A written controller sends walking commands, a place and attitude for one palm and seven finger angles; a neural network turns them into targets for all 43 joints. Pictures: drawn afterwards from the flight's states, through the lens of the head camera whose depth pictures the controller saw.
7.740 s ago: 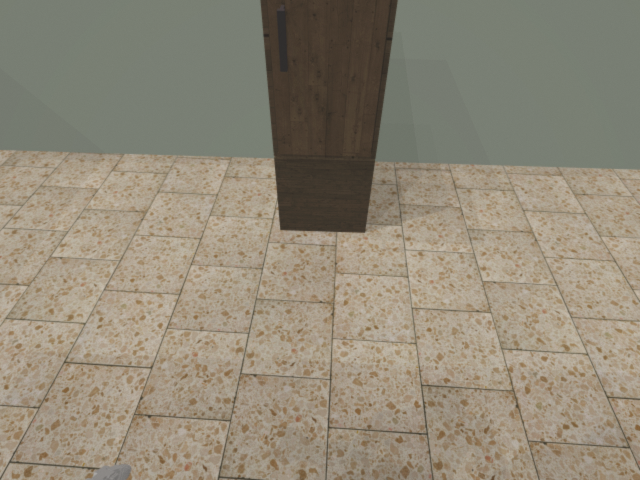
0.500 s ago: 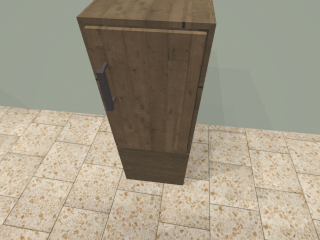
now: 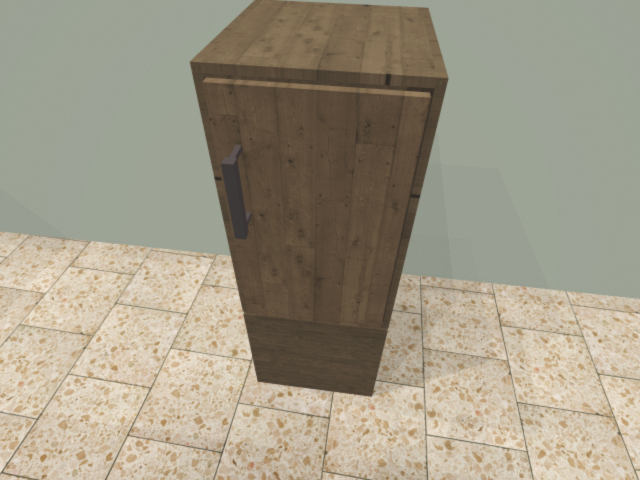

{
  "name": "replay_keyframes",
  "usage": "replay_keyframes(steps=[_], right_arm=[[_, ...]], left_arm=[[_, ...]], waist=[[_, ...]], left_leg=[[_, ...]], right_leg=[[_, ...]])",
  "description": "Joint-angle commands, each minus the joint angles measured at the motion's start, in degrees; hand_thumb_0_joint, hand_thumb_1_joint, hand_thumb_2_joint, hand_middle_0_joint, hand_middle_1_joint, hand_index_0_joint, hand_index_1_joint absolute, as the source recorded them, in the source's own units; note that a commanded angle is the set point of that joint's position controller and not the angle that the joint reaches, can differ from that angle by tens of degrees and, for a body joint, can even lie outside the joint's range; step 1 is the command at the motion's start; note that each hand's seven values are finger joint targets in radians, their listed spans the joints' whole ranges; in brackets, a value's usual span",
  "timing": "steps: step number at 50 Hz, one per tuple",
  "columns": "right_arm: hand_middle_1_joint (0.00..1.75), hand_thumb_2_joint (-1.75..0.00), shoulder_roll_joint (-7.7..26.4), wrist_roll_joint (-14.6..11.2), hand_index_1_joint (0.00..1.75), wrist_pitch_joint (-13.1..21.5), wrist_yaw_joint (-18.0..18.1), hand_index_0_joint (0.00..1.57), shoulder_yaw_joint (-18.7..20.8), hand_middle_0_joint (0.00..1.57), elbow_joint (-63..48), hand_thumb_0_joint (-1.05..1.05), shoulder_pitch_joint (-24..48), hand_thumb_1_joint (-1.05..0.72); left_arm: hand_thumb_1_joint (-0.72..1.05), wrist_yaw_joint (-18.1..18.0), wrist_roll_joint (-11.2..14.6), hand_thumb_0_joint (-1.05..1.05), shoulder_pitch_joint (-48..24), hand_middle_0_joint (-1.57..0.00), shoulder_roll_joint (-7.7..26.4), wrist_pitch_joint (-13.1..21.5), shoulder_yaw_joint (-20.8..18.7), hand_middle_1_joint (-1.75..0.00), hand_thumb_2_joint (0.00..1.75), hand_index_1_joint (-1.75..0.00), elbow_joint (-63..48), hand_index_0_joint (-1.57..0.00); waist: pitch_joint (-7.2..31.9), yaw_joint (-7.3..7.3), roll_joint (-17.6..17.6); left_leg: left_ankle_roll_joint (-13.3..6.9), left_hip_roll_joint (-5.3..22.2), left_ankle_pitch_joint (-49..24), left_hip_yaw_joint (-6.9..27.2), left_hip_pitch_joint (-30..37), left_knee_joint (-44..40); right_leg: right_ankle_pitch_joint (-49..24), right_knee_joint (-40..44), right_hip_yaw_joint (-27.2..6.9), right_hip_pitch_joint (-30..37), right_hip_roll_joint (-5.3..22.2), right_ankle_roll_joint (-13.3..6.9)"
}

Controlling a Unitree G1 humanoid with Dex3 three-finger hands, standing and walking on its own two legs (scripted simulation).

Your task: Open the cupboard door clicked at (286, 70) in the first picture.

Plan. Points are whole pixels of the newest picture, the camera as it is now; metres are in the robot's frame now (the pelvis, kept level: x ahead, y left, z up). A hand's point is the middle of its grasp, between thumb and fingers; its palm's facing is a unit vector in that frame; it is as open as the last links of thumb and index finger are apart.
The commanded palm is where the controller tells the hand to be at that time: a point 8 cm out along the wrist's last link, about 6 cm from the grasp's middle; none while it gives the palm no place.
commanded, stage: look again from close up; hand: left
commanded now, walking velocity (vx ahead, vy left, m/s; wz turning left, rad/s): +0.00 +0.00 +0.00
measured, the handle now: (239, 193) +0.56 +0.18 +0.06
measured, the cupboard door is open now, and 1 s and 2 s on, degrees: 0 0 0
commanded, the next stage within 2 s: raise the hand with hooked fingers in 0.20 s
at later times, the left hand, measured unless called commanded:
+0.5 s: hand (109, 446) +0.17 +0.26 -0.01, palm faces +0.23 -0.97 -0.10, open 7.6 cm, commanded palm +0.10 +0.30 -0.05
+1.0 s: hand (114, 438) +0.18 +0.26 -0.01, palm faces -0.09 -0.99 -0.07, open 10.2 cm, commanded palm +0.15 +0.32 +0.00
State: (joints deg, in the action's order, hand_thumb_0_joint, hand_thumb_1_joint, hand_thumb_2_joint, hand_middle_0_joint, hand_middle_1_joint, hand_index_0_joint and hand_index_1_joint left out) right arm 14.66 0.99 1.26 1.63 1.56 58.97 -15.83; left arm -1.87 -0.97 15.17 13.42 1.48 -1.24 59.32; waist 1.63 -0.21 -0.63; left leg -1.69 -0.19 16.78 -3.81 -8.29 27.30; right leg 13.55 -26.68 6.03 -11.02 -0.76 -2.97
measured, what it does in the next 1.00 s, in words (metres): lowers itself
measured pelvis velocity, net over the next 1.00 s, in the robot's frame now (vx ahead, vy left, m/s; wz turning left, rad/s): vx -0.02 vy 0.01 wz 0.05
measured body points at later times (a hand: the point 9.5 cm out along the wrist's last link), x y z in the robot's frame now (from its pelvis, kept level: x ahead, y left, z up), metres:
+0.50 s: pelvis -0.03 +0.03 -0.01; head -0.02 +0.03 +0.44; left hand +0.15 +0.31 +0.00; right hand +0.12 -0.22 -0.10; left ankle -0.02 +0.10 -0.74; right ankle +0.01 -0.08 -0.74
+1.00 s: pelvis -0.02 +0.01 -0.07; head +0.03 +0.02 +0.38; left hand +0.18 +0.31 -0.01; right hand +0.18 -0.21 -0.13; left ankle -0.02 +0.10 -0.74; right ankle +0.01 -0.08 -0.74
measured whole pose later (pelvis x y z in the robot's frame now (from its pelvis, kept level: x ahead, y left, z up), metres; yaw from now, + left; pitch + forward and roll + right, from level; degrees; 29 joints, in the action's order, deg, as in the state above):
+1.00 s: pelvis -0.02 +0.01 -0.07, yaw +3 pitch +12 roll -3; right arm 13.9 -2.5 15.5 2.3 -1.6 30.1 -12.6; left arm 33.0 21.8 17.9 22.1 16.4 -19.6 6.3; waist 6.3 0.7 -1.6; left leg -2.6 0.2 29.7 0.0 -43.5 61.5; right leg 25.0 -56.6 7.7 -43.4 -1.1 -2.8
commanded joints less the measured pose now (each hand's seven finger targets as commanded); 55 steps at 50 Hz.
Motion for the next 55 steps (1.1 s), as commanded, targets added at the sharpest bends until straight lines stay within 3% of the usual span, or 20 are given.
replay_keyframes(steps=[1, 14, 15, 16, 17, 18, 19, 20, 23, 25, 26, 27, 30, 33, 35, 40, 43, 46, 51, 55], right_arm=[[0.30, -0.90, 9.36, 0.17, 0.30, 1.12, 0.00, 0.20, 0.79, 0.20, -3.35, 0.00, 2.48, -0.90], [0.30, -0.90, 13.54, 0.19, 0.30, 1.45, -0.78, 0.20, 0.59, 0.20, -3.26, 0.00, 7.57, -0.90], [0.30, -0.90, 7.62, -1.00, 0.30, 1.51, -0.75, 0.20, -0.51, 0.20, -5.39, 0.00, 6.10, -0.90], [0.30, -0.90, 10.77, -3.45, 0.30, 7.31, 0.43, 0.20, 2.02, 0.20, -24.28, 0.00, 6.75, -0.90], [0.30, -0.90, 9.08, -2.33, 0.30, 11.47, 2.15, 0.20, 0.41, 0.20, -23.34, 0.00, 11.70, -0.90], [0.30, -0.90, 10.21, -2.86, 0.30, 13.05, 2.31, 0.20, 0.15, 0.20, -21.43, 0.00, 9.32, -0.90], [0.30, -0.90, 6.52, -3.46, 0.30, 13.92, 1.29, 0.20, 0.44, 0.20, -20.92, 0.00, 5.56, -0.90], [0.30, -0.90, 8.72, -2.80, 0.30, 15.05, 0.73, 0.20, 1.21, 0.20, -24.69, 0.00, 7.85, -0.90], [0.30, -0.90, 9.20, -2.55, 0.30, 16.48, 0.44, 0.20, 2.09, 0.20, -27.08, 0.00, 6.86, -0.90], [0.30, -0.90, 8.74, -2.59, 0.30, 17.37, -0.12, 0.20, 2.35, 0.20, -29.12, 0.00, 7.61, -0.90], [0.30, -0.90, 8.98, -2.60, 0.30, 18.05, -0.47, 0.20, 2.55, 0.20, -30.31, 0.00, 7.71, -0.90], [0.30, -0.90, 9.15, -2.59, 0.30, 18.87, -0.83, 0.20, 2.77, 0.20, -31.76, 0.00, 8.01, -0.90], [0.30, -0.90, 10.16, -2.79, 0.30, 20.62, -1.67, 0.20, 2.79, 0.20, -36.05, 0.00, 7.61, -0.90], [0.30, -0.90, 10.02, -2.82, 0.30, 19.96, -0.92, 0.20, 2.36, 0.20, -38.69, 0.00, 6.99, -0.90], [0.30, -0.90, 9.12, -3.19, 0.30, 19.29, -0.15, 0.20, 2.03, 0.20, -38.85, 0.00, 6.05, -0.90], [0.30, -0.90, 8.89, -3.10, 0.30, 18.83, 0.88, 0.20, 1.79, 0.20, -35.52, 0.00, 3.77, -0.90], [0.30, -0.90, 8.87, -3.70, 0.30, 18.27, 1.01, 0.20, 1.64, 0.20, -35.77, 0.00, 4.20, -0.90], [0.30, -0.90, 9.28, -3.95, 0.30, 17.37, 1.32, 0.20, 1.48, 0.20, -36.65, 0.00, 3.98, -0.90], [0.30, -0.90, 8.26, -3.70, 0.30, 17.05, 1.71, 0.20, 0.49, 0.20, -38.62, 0.00, 4.75, -0.90], [0.30, -0.90, 8.26, -3.76, 0.30, 17.45, 1.54, 0.20, 0.07, 0.20, -37.79, 0.00, 4.01, -0.90]], left_arm=[[0.90, 0.08, 0.34, 0.00, -2.01, -0.20, 9.50, 1.03, -1.18, -0.30, 0.90, -0.30, -4.04, -0.20], [0.90, 0.79, 0.01, 0.00, -6.70, -0.20, 12.34, 0.37, -0.79, -0.30, 0.90, -0.30, -3.96, -0.20], [0.90, -1.58, 0.06, 0.00, 0.68, -0.20, 6.24, 0.36, 0.45, -0.30, 0.90, -0.30, -2.09, -0.20], [0.88, 0.60, 9.67, 0.00, -41.83, -0.20, 28.40, 11.10, -23.75, -0.32, 0.89, -0.32, -78.05, -0.20], [0.85, 2.99, 6.92, 0.00, -8.83, -0.20, 20.15, 9.32, -17.49, -0.33, 0.88, -0.33, -56.56, -0.20], [0.83, 2.39, 10.19, 0.00, -8.04, -0.21, 16.06, 9.31, -14.35, -0.34, 0.87, -0.34, -54.84, -0.21], [0.81, 3.97, 11.38, 0.00, 3.03, -0.21, 5.13, 7.42, -9.04, -0.36, 0.86, -0.36, -49.63, -0.21], [0.78, 5.20, 12.95, 0.00, -6.39, -0.21, 4.83, 10.39, -8.43, -0.37, 0.85, -0.37, -58.27, -0.21], [0.71, 11.27, 15.04, 0.00, 8.28, -0.21, 4.45, 19.12, -12.99, -0.42, 0.82, -0.42, -45.13, -0.21], [0.67, 17.26, 17.26, 0.00, 10.82, -0.22, 2.29, 26.33, -12.66, -0.45, 0.80, -0.45, -40.12, -0.22], [0.64, 20.63, 18.09, 0.00, 11.00, -0.22, 3.37, 30.13, -13.75, -0.47, 0.79, -0.47, -39.31, -0.22], [0.62, 24.01, 18.84, 0.00, 10.51, -0.22, 5.52, 33.38, -15.12, -0.48, 0.78, -0.48, -39.66, -0.22], [0.55, 34.56, 20.87, 0.00, 3.71, -0.22, 16.29, 38.55, -21.19, -0.53, 0.75, -0.53, -47.04, -0.22], [0.48, 37.56, 25.44, 0.00, -2.24, -0.23, 21.21, 35.63, -26.29, -0.57, 0.72, -0.57, -58.81, -0.23], [0.43, 36.89, 27.81, 0.00, -2.51, -0.23, 19.14, 33.04, -25.95, -0.60, 0.70, -0.60, -65.29, -0.23], [0.32, 33.75, 25.76, 0.00, -2.01, -0.24, 15.82, 26.39, -22.34, -0.68, 0.65, -0.68, -68.00, -0.24], [0.25, 34.32, 24.53, 0.00, 0.86, -0.25, 14.72, 21.24, -20.64, -0.72, 0.62, -0.72, -63.94, -0.25], [0.18, 34.82, 23.71, 0.00, 2.32, -0.25, 18.50, 17.56, -23.47, -0.76, 0.59, -0.76, -62.29, -0.25], [0.06, 33.52, 27.18, 0.00, 1.06, -0.26, 21.02, 18.69, -28.97, -0.84, 0.54, -0.84, -64.65, -0.26], [-0.03, 32.22, 27.37, 0.00, -1.56, -0.27, 19.54, 20.84, -26.90, -0.90, 0.50, -0.90, -64.64, -0.27]], waist=[[-4.85, 0.41, -0.86], [-1.74, 0.52, 0.27], [-3.72, 0.86, 2.02], [19.34, -2.67, -3.19], [10.97, 3.61, -11.07], [9.58, 1.06, -11.28], [4.17, -0.40, -9.64], [-1.01, -1.46, -9.06], [-4.78, 0.34, 3.78], [-4.55, 0.69, 14.71], [-2.37, 1.08, 16.03], [0.59, 1.45, 14.86], [12.68, 2.39, 0.23], [20.27, 3.27, -7.90], [20.76, 2.38, -9.24], [17.09, -0.54, -6.70], [13.85, -0.82, -5.61], [16.07, -0.18, -1.85], [18.67, 2.27, -1.51], [15.96, 1.03, -5.22]], left_leg=[[-1.43, 7.20, -9.16, 7.85, -5.28, -7.92], [-1.22, 8.07, -8.64, 9.34, -2.85, -12.36], [0.09, 9.72, -15.49, 4.59, -3.15, -3.19], [4.23, 0.39, -23.72, 9.67, 4.72, -6.75], [3.51, 2.64, -28.91, 7.66, 6.48, -5.66], [5.38, 2.49, -21.53, 8.34, 2.16, -5.77], [4.63, 2.88, -14.50, 8.56, 1.97, -6.44], [4.64, 2.19, -6.76, 10.56, -3.26, -5.09], [2.92, 0.04, 7.89, 9.16, -17.13, 1.54], [2.12, -1.17, 12.45, 7.44, -26.97, 9.05], [1.91, -1.72, 12.56, 6.64, -30.71, 13.00], [1.84, -2.09, 12.24, 5.89, -33.32, 16.54], [1.63, -1.88, 9.18, 5.70, -33.91, 23.34], [1.13, -0.81, 6.32, 7.06, -31.48, 25.01], [0.48, -0.15, 0.94, 7.09, -28.79, 25.37], [0.05, 0.61, -9.12, 7.86, -29.00, 27.45], [0.06, 0.32, -8.30, 7.97, -29.73, 26.33], [-0.21, 0.33, -6.71, 7.48, -30.50, 25.14], [0.17, 0.08, -7.37, 6.78, -29.89, 23.43], [0.37, 0.09, -5.31, 6.47, -28.36, 22.32]], right_leg=[[-8.45, 5.23, -9.55, 1.68, 7.82, -0.65], [-7.90, 6.37, -8.28, 3.45, 8.00, 0.95], [-18.82, 2.23, -8.81, -0.21, 10.02, 2.20], [-16.67, -1.43, -2.94, 4.89, 1.61, 0.09], [-4.97, -2.50, -2.44, -1.88, 1.61, -0.50], [-1.28, -3.36, -0.74, -3.75, 1.79, -0.35], [0.54, -2.74, -0.86, -8.28, 1.19, 0.59], [0.55, -3.52, -0.58, -10.05, 1.46, 0.82], [8.57, -7.20, 0.73, -17.36, 0.54, 0.61], [17.14, -12.23, -0.10, -24.96, 0.25, 1.01], [19.62, -14.66, -1.46, -26.97, 0.40, 0.97], [20.98, -16.76, -3.10, -28.08, 0.67, 0.90], [18.35, -23.11, -7.62, -27.93, 1.35, -0.34], [15.12, -25.80, -8.87, -26.54, 0.62, -0.49], [8.73, -25.98, -7.17, -25.06, -0.08, -0.09], [-1.43, -25.85, -4.80, -25.58, -1.38, 0.59], [-1.36, -23.99, -4.29, -25.28, -1.57, 0.82], [-0.64, -22.00, -4.61, -22.18, -0.70, 1.47], [-0.46, -20.83, -5.24, -17.06, -0.46, 1.37], [1.93, -19.69, -5.19, -19.19, -0.79, 1.14]])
